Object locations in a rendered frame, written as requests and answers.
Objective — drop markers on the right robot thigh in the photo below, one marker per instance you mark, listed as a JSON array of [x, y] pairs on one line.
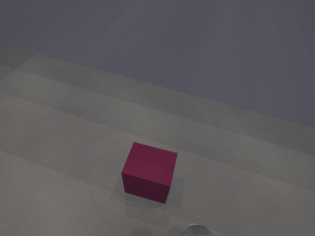
[[197, 230]]

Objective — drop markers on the carton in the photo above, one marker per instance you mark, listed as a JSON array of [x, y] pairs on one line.
[[148, 172]]

